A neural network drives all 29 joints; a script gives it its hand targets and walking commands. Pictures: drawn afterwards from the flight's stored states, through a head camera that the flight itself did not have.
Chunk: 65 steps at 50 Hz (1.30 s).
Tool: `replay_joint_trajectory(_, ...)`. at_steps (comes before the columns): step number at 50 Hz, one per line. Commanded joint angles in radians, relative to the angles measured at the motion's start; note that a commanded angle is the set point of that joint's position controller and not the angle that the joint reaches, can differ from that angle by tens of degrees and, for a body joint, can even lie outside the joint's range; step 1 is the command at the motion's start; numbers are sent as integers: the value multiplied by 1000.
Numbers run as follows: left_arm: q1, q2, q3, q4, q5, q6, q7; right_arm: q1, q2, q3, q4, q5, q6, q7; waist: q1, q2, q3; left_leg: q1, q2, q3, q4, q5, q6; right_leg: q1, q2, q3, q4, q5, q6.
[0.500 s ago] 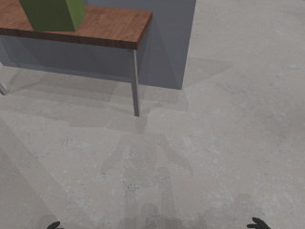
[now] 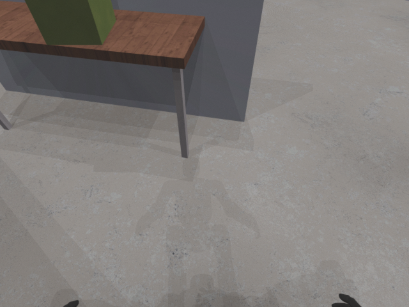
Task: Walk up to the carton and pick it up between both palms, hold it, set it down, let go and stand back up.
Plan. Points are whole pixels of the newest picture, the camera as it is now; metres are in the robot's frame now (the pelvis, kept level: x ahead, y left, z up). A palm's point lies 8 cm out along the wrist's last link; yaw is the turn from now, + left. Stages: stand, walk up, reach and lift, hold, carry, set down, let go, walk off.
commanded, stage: stand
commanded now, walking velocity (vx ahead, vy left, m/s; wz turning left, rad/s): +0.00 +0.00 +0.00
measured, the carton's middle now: (73, 3) +1.33 +0.58 +0.06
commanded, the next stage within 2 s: none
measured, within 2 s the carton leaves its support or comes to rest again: neither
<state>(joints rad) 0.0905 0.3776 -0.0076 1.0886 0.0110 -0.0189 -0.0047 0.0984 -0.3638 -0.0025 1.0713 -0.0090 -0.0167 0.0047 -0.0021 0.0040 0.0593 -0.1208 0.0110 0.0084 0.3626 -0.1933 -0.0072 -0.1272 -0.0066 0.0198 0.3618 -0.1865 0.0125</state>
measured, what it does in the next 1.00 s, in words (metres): stands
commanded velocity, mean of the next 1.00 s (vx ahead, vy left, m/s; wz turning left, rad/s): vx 0.00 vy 0.00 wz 0.00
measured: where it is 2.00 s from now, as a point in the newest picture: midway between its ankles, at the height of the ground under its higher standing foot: outside the picture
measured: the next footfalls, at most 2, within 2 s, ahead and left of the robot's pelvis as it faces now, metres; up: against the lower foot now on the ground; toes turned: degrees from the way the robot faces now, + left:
none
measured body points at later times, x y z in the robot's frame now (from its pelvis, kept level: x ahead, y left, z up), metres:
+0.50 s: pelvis +0.00 +0.00 +0.00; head +0.01 +0.00 +0.45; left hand +0.10 +0.31 -0.12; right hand +0.09 -0.31 -0.12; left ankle +0.00 +0.12 -0.75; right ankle +0.01 -0.13 -0.75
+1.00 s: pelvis +0.01 +0.00 +0.00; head +0.02 +0.00 +0.45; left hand +0.10 +0.31 -0.12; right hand +0.10 -0.31 -0.12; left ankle +0.00 +0.12 -0.75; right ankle +0.01 -0.13 -0.75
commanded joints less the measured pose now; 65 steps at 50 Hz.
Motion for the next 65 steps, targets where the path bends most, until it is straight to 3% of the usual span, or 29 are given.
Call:
replay_joint_trajectory(1, -42, 187, 37, -55, -3, -13, 10, -39, -203, -41, -48, 0, -16, -9, 1, 13, -62, -4, 113, -95, -75, 93, 38, 2, -111, 85, -59, 114, -43)
replay_joint_trajectory(2, -50, 202, 39, -54, -1, -12, 10, -26, -190, -36, -42, -2, -13, -10, -5, -16, -68, 10, 117, -88, -76, 92, 37, -1, -111, 89, -62, 102, -41)
replay_joint_trajectory(6, -34, 186, 33, -51, -1, -14, 8, -38, -202, -40, -52, 3, -14, -7, -2, 1, -73, 11, 115, -87, -73, 80, 39, 7, -116, 86, -71, 134, -39)
replay_joint_trajectory(7, -50, 193, 39, -52, 0, -15, 8, -34, -192, -39, -48, 3, -12, -8, -6, -22, -68, 7, 114, -94, -77, 82, 37, 9, -109, 86, -66, 135, -39)
replay_joint_trajectory(8, -45, 192, 40, -50, -2, -14, 10, -30, -202, -40, -45, -3, -13, -7, -3, 14, -72, 13, 116, -89, -81, 79, 38, 10, -115, 93, -70, 127, -42)
replay_joint_trajectory(10, -42, 200, 38, -48, -2, -11, 11, -21, -198, -38, -42, 0, -9, -7, -8, -6, -67, 8, 114, -96, -85, 94, 37, 8, -107, 83, -67, 126, -36)
replay_joint_trajectory(11, -42, 195, 39, -57, -3, -13, 13, -34, -208, -41, -45, -4, -12, -9, 4, 18, -58, 4, 113, -87, -78, 90, 35, 6, -111, 91, -75, 122, -38)
replay_joint_trajectory(12, -50, 214, 44, -53, 1, -13, 14, -25, -196, -38, -44, 0, -10, -9, -7, -18, -72, 18, 117, -89, -78, 94, 33, 7, -109, 89, -74, 121, -41)
replay_joint_trajectory(13, -38, 199, 41, -58, -2, -13, 11, -38, -215, -41, -41, -3, -11, -8, 9, -2, -68, 11, 114, -91, -76, 87, 37, 9, -111, 87, -74, 112, -41)
replay_joint_trajectory(14, -37, 212, 43, -47, 1, -11, 13, -21, -203, -40, -46, -2, -10, -7, -9, -12, -60, 12, 113, -89, -84, 71, 35, -4, -109, 92, -73, 100, -41)
replay_joint_trajectory(19, -30, 192, 36, -51, -4, -11, 8, -37, -200, -35, -49, 0, -13, -9, 4, 10, -78, -1, 118, -93, -84, 94, 40, 29, -114, 84, -67, 118, -39)
replay_joint_trajectory(20, -43, 190, 36, -56, -2, -12, 8, -35, -200, -35, -48, -1, -14, -8, 6, -16, -80, 2, 117, -93, -84, 91, 37, 25, -115, 83, -64, 126, -40)
replay_joint_trajectory(21, -50, 190, 37, -55, -4, -9, 10, -37, -206, -40, -43, 0, -12, -9, 3, 13, -84, 16, 116, -90, -88, 117, 38, 21, -117, 86, -63, 131, -42)
replay_joint_trajectory(25, -49, 209, 41, -58, -2, -9, 11, -31, -205, -37, -47, -2, -13, -11, 0, -16, -80, 23, 120, -84, -80, 110, 33, 20, -117, 83, -67, 145, -41)
replay_joint_trajectory(26, -42, 195, 38, -55, -2, -10, 11, -40, -208, -39, -48, 2, -12, -10, -1, 19, -86, 36, 121, -83, -75, 111, 33, 11, -117, 95, -72, 157, -42)
replay_joint_trajectory(30, -46, 191, 35, -53, -2, -10, 11, -20, -200, -35, -42, -2, -12, -8, -9, -5, -58, 16, 117, -84, -90, 86, 33, 11, -116, 88, -77, 142, -39)
replay_joint_trajectory(33, -46, 202, 40, -56, -4, -13, 11, -18, -203, -37, -43, -2, -10, -7, -4, 16, -73, 26, 122, -93, -85, 121, 35, 10, -109, 93, -72, 126, -41)
replay_joint_trajectory(38, -56, 198, 41, -59, -3, -11, 12, -37, -215, -41, -46, 0, -10, -11, 3, -30, -74, 31, 118, -93, -89, 127, 34, 14, -113, 83, -72, 160, -38)
replay_joint_trajectory(39, -44, 182, 37, -55, -2, -9, 12, -46, -215, -41, -51, -1, -12, -11, 9, 7, -67, 19, 116, -87, -83, 122, 35, 23, -114, 84, -76, 159, -36)
replay_joint_trajectory(44, -48, 184, 36, -54, 0, -9, 13, -34, -214, -43, -49, 2, -14, -9, 4, -4, -64, 21, 118, -89, -85, 119, 30, 14, -116, 84, -83, 167, -40)
replay_joint_trajectory(45, -55, 207, 40, -51, 0, -11, 13, -26, -196, -38, -49, 1, -12, -8, -9, -31, -65, 27, 119, -92, -92, 111, 32, 13, -113, 83, -77, 152, -37)
replay_joint_trajectory(48, -49, 203, 41, -54, -2, -11, 10, -23, -218, -43, -41, -2, -11, -9, -1, 5, -81, 40, 121, -83, -82, 111, 31, 15, -115, 91, -85, 157, -37)
replay_joint_trajectory(52, -42, 200, 43, -50, -2, -12, 12, -25, -212, -45, -48, 2, -11, -8, -4, 11, -80, 37, 118, -86, -84, 123, 33, 22, -117, 91, -80, 173, -40)
replay_joint_trajectory(53, -49, 207, 44, -47, 1, -10, 13, -30, -202, -41, -52, -1, -10, -10, -5, -15, -84, 35, 122, -85, -88, 117, 33, 19, -118, 89, -72, 180, -41)
replay_joint_trajectory(59, -35, 196, 41, -48, -2, -10, 15, -36, -212, -43, -48, -1, -13, -11, 3, 20, -93, 39, 123, -90, -84, 161, 36, 41, -117, 84, -77, 189, -42)
replay_joint_trajectory(64, -50, 200, 38, -51, -2, -9, 12, -22, -210, -43, -43, -3, -9, -12, -2, -14, -65, 40, 123, -83, -92, 133, 31, 14, -115, 85, -87, 173, -36)
replay_joint_trajectory(65, -42, 189, 38, -54, 1, -12, 13, -25, -222, -47, -47, -2, -14, -11, -2, 5, -70, 38, 118, -83, -88, 121, 31, 11, -115, 85, -86, 171, -38)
